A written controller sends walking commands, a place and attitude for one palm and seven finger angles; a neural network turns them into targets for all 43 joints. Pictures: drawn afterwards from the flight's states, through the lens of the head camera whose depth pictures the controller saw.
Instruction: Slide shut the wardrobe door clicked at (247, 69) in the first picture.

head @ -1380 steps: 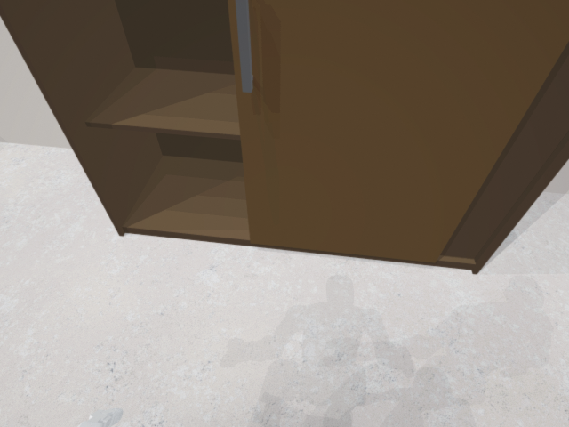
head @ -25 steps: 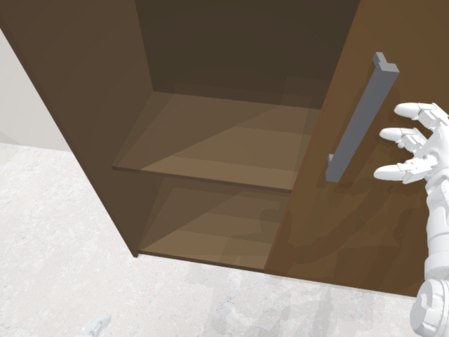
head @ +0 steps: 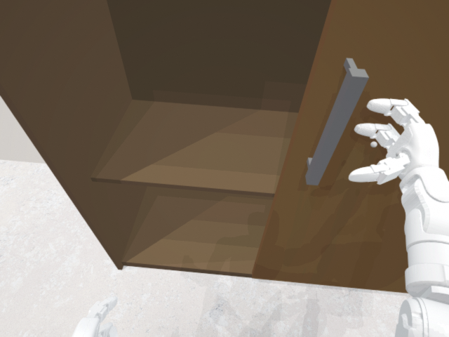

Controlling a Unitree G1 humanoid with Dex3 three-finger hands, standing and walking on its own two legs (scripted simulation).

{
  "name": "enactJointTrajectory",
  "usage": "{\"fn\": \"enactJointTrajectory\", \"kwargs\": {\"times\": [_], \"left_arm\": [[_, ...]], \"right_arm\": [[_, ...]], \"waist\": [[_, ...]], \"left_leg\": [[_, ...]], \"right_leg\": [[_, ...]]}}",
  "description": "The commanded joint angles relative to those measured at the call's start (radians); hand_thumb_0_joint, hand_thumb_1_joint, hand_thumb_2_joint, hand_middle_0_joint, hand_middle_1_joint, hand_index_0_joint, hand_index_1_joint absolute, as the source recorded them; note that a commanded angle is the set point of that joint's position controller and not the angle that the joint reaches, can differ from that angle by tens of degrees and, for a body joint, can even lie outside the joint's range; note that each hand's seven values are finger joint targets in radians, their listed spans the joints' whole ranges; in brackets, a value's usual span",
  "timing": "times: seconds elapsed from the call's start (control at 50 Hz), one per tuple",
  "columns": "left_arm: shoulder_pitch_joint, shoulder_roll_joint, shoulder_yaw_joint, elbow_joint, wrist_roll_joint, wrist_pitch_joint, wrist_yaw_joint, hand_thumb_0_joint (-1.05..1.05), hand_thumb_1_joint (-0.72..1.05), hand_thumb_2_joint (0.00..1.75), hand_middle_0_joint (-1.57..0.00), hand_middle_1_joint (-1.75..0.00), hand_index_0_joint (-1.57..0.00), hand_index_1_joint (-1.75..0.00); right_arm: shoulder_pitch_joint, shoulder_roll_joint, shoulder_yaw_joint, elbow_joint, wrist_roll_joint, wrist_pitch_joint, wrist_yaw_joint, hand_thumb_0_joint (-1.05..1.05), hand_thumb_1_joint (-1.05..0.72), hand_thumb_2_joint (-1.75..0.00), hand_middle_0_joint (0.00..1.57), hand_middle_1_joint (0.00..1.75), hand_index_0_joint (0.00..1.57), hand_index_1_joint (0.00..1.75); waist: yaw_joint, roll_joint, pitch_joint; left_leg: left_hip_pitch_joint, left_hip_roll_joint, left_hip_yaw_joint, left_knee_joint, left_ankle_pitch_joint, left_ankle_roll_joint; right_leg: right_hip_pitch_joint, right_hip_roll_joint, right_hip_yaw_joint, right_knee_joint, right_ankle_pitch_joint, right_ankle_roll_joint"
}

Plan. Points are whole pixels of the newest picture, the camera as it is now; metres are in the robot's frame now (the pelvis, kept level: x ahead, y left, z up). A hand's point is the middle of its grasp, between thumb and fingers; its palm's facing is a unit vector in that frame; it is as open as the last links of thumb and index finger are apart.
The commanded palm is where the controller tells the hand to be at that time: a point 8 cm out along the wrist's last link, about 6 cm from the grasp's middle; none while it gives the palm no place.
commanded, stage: move the hooked fingers beside the handle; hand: right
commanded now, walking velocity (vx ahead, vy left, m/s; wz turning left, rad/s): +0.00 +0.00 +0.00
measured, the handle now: (328, 129) +0.46 -0.14 +0.16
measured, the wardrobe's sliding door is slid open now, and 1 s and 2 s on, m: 0.58 0.58 0.58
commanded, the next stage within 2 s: feel for the door with the fingertips in 1.62 s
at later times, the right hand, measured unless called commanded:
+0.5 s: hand (372, 158) +0.39 -0.20 +0.16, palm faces +0.03 +1.00 +0.00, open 14.0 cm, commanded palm +0.37 -0.25 +0.16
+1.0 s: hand (378, 150) +0.40 -0.20 +0.17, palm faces +0.03 +1.00 -0.01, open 14.0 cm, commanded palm +0.37 -0.26 +0.17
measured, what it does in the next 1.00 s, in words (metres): stands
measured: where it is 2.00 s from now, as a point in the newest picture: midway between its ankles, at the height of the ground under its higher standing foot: outside the picture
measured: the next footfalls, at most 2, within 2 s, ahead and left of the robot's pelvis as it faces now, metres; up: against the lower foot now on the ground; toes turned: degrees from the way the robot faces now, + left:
none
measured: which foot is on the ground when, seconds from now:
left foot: down 0.00-1.00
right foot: down 0.00-1.00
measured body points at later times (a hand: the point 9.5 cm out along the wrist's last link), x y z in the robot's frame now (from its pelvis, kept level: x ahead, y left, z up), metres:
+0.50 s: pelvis -0.01 +0.01 +0.00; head -0.01 +0.02 +0.45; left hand +0.12 +0.27 -0.10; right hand +0.38 -0.25 +0.16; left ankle -0.07 +0.12 -0.73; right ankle +0.04 -0.10 -0.73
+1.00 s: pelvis +0.00 +0.01 +0.00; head +0.00 +0.02 +0.45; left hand +0.09 +0.28 -0.10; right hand +0.39 -0.26 +0.18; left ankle -0.07 +0.12 -0.73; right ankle +0.04 -0.10 -0.73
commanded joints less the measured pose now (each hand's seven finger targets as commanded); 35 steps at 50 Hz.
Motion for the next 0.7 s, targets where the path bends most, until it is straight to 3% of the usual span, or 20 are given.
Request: {"fn": "enactJointTrajectory", "kwargs": {"times": [0.0, 0.04, 0.08, 0.1, 0.16, 0.18, 0.2, 0.24, 0.32, 0.34, 0.36, 0.42, 0.5, 0.52, 0.58, 0.6, 0.62, 0.64, 0.66, 0.68], "left_arm": [[-0.031, 0.153, 0.053, -0.133, -0.005, -0.025, 0.006, 0.0, 0.9, 0.9, -0.2, -0.3, -0.2, -0.3], [-0.032, 0.155, 0.053, -0.141, -0.004, -0.015, 0.009, 0.0, 0.9, 0.9, -0.2, -0.3, -0.2, -0.3], [-0.039, 0.147, 0.051, -0.143, 0.0, -0.014, 0.011, 0.0, 0.9, 0.9, -0.2, -0.3, -0.2, -0.3], [-0.044, 0.147, 0.055, -0.149, -0.001, -0.017, 0.011, 0.0, 0.9, 0.9, -0.2, -0.3, -0.2, -0.3], [-0.055, 0.137, 0.053, -0.152, 0.005, -0.031, 0.012, 0.0, 0.9, 0.9, -0.2, -0.3, -0.2, -0.3], [-0.059, 0.133, 0.049, -0.149, 0.006, -0.034, 0.014, 0.0, 0.9, 0.9, -0.2, -0.3, -0.2, -0.3], [-0.059, 0.136, 0.051, -0.142, 0.004, -0.038, 0.013, 0.0, 0.9, 0.9, -0.2, -0.3, -0.2, -0.3], [-0.064, 0.135, 0.049, -0.13, 0.0, -0.041, 0.016, 0.0, 0.9, 0.9, -0.2, -0.3, -0.2, -0.3], [-0.065, 0.142, 0.048, -0.116, -0.011, -0.033, 0.019, 0.0, 0.9, 0.9, -0.2, -0.3, -0.2, -0.3], [-0.061, 0.149, 0.049, -0.113, -0.011, -0.027, 0.02, 0.0, 0.9, 0.9, -0.2, -0.3, -0.2, -0.3], [-0.062, 0.149, 0.049, -0.119, -0.01, -0.024, 0.02, 0.0, 0.9, 0.9, -0.2, -0.3, -0.2, -0.3], [-0.059, 0.149, 0.049, -0.127, -0.007, -0.02, 0.018, 0.0, 0.9, 0.9, -0.2, -0.3, -0.2, -0.3], [-0.058, 0.144, 0.047, -0.123, 0.003, -0.029, 0.021, 0.0, 0.9, 0.9, -0.2, -0.3, -0.2, -0.3], [-0.057, 0.143, 0.043, -0.119, 0.003, -0.032, 0.021, 0.0, 0.9, 0.9, -0.2, -0.3, -0.2, -0.3], [-0.05, 0.139, 0.044, -0.108, 0.002, -0.047, 0.022, 0.0, 0.9, 0.9, -0.2, -0.3, -0.2, -0.3], [-0.049, 0.145, 0.046, -0.101, -0.002, -0.049, 0.023, 0.0, 0.9, 0.9, -0.2, -0.3, -0.2, -0.3], [-0.042, 0.144, 0.045, -0.101, -0.002, -0.048, 0.022, 0.0, 0.9, 0.9, -0.2, -0.3, -0.2, -0.3], [-0.035, 0.15, 0.045, -0.095, -0.007, -0.045, 0.023, 0.0, 0.9, 0.9, -0.2, -0.3, -0.2, -0.3], [-0.033, 0.149, 0.046, -0.097, -0.01, -0.043, 0.021, 0.0, 0.9, 0.9, -0.2, -0.3, -0.2, -0.3], [-0.02, 0.153, 0.048, -0.091, -0.01, -0.041, 0.02, 0.0, 0.9, 0.9, -0.2, -0.3, -0.2, -0.3]], "right_arm": [[-0.319, -0.247, -0.078, -0.134, 0.023, 0.021, -0.013, 0.0, 0.5, -0.3, 0.3, 1.2, 0.3, 1.2], [-0.325, -0.271, -0.093, -0.143, 0.022, 0.032, -0.016, 0.0, 0.5, -0.3, 0.3, 1.2, 0.3, 1.2], [-0.373, -0.251, -0.071, -0.199, 0.023, 0.008, -0.02, 0.0, 0.5, -0.3, 0.3, 1.2, 0.3, 1.2], [-0.388, -0.284, -0.096, -0.255, 0.017, -0.014, -0.024, 0.0, 0.5, -0.3, 0.3, 1.2, 0.3, 1.2], [-0.437, -0.277, -0.081, -0.385, 0.019, -0.071, -0.024, 0.0, 0.5, -0.3, 0.3, 1.2, 0.3, 1.2], [-0.443, -0.246, -0.046, -0.42, 0.025, -0.082, -0.021, 0.0, 0.5, -0.3, 0.3, 1.2, 0.3, 1.2], [-0.425, -0.263, -0.07, -0.397, 0.025, -0.08, -0.019, 0.0, 0.5, -0.3, 0.3, 1.2, 0.3, 1.2], [-0.405, -0.231, -0.043, -0.361, 0.031, -0.06, -0.008, 0.0, 0.5, -0.3, 0.3, 1.2, 0.3, 1.2], [-0.351, -0.176, -0.004, -0.193, 0.037, 0.034, -0.001, 0.0, 0.5, -0.3, 0.3, 1.2, 0.3, 1.2], [-0.344, -0.209, -0.03, -0.16, 0.035, 0.049, -0.005, 0.0, 0.5, -0.3, 0.3, 1.2, 0.3, 1.2], [-0.334, -0.199, -0.024, -0.147, 0.035, 0.059, -0.007, 0.0, 0.5, -0.3, 0.3, 1.2, 0.3, 1.2], [-0.388, -0.241, -0.05, -0.176, 0.03, 0.034, -0.021, 0.0, 0.5, -0.3, 0.3, 1.2, 0.3, 1.2], [-0.513, -0.349, -0.119, -0.266, 0.02, -0.074, -0.034, 0.0, 0.5, -0.3, 0.3, 1.2, 0.3, 1.2], [-0.541, -0.351, -0.108, -0.271, 0.016, -0.095, -0.028, 0.0, 0.5, -0.3, 0.3, 1.2, 0.3, 1.2], [-0.571, -0.294, -0.052, -0.246, 0.017, -0.118, -0.006, 0.0, 0.5, -0.3, 0.3, 1.2, 0.3, 1.2], [-0.542, -0.321, -0.076, -0.193, 0.011, -0.108, 0.002, 0.0, 0.5, -0.3, 0.3, 1.2, 0.3, 1.2], [-0.499, -0.291, -0.057, -0.143, 0.016, -0.087, 0.012, 0.0, 0.5, -0.3, 0.3, 1.2, 0.3, 1.2], [-0.479, -0.299, -0.064, -0.082, 0.018, -0.064, 0.021, 0.0, 0.5, -0.3, 0.3, 1.2, 0.3, 1.2], [-0.455, -0.245, -0.022, -0.026, 0.023, -0.037, 0.035, 0.0, 0.5, -0.3, 0.3, 1.2, 0.3, 1.2], [-0.431, -0.241, -0.028, 0.024, 0.03, -0.017, 0.041, 0.0, 0.5, -0.3, 0.3, 1.2, 0.3, 1.2]], "waist": [[-0.008, 0.042, -0.239], [-0.008, 0.058, -0.238], [0.003, 0.069, -0.236], [0.0, 0.032, -0.283], [0.008, -0.053, -0.347], [0.016, -0.048, -0.345], [0.014, -0.059, -0.346], [0.017, -0.08, -0.301], [0.016, -0.001, -0.182], [0.01, 0.019, -0.167], [0.008, 0.037, -0.168], [0.009, 0.052, -0.205], [0.014, 0.003, -0.282], [0.019, -0.045, -0.29], [0.034, -0.062, -0.297], [0.028, -0.085, -0.279], [0.024, -0.08, -0.265], [0.024, -0.049, -0.232], [0.028, -0.029, -0.2], [0.023, 0.028, -0.191]], "left_leg": [[-0.145, -0.008, 0.03, -0.085, 0.382, 0.012], [-0.135, -0.006, 0.028, -0.085, 0.383, 0.01], [-0.123, -0.004, 0.024, -0.089, 0.395, 0.011], [-0.125, -0.007, 0.019, -0.082, 0.404, 0.01], [-0.144, -0.011, 0.021, -0.075, 0.387, 0.017], [-0.131, -0.009, 0.017, -0.083, 0.397, 0.017], [-0.141, -0.013, 0.018, -0.083, 0.394, 0.016], [-0.159, -0.011, 0.022, -0.091, 0.367, 0.019], [-0.183, -0.005, 0.026, -0.116, 0.297, 0.015], [-0.18, -0.002, 0.026, -0.119, 0.281, 0.015], [-0.177, -0.001, 0.024, -0.121, 0.282, 0.012], [-0.148, 0.001, 0.015, -0.118, 0.301, 0.009], [-0.12, -0.003, -0.004, -0.113, 0.32, 0.01], [-0.128, -0.004, -0.003, -0.108, 0.305, 0.013], [-0.144, -0.003, 0.0, -0.115, 0.288, 0.016], [-0.16, -0.005, -0.002, -0.116, 0.288, 0.018], [-0.161, -0.005, 0.002, -0.117, 0.29, 0.017], [-0.168, -0.003, 0.003, -0.121, 0.28, 0.017], [-0.183, -0.003, 0.007, -0.124, 0.271, 0.014], [-0.163, 0.0, 0.01, -0.127, 0.28, 0.014]], "right_leg": [[0.353, -0.009, 0.046, -0.043, 0.261, -0.023], [0.337, -0.008, 0.042, -0.046, 0.251, -0.024], [0.34, -0.006, 0.039, -0.038, 0.259, -0.03], [0.376, -0.008, 0.038, -0.035, 0.278, -0.028], [0.483, -0.015, 0.061, -0.032, 0.321, -0.021], [0.481, -0.014, 0.055, -0.029, 0.327, -0.026], [0.491, -0.015, 0.058, -0.029, 0.322, -0.023], [0.484, -0.014, 0.063, -0.04, 0.292, -0.018], [0.375, -0.007, 0.056, -0.062, 0.173, -0.021], [0.347, -0.005, 0.057, -0.068, 0.15, -0.02], [0.337, -0.003, 0.052, -0.069, 0.146, -0.023], [0.327, 0.002, 0.041, -0.06, 0.155, -0.026], [0.375, -0.001, 0.041, -0.05, 0.186, -0.031], [0.394, -0.003, 0.045, -0.052, 0.183, -0.026], [0.428, -0.005, 0.05, -0.049, 0.179, -0.027], [0.427, -0.007, 0.049, -0.048, 0.174, -0.024], [0.411, -0.003, 0.047, -0.049, 0.167, -0.024], [0.38, -0.004, 0.049, -0.053, 0.149, -0.024], [0.354, -0.002, 0.044, -0.056, 0.13, -0.025], [0.321, 0.0, 0.042, -0.052, 0.127, -0.028]]}}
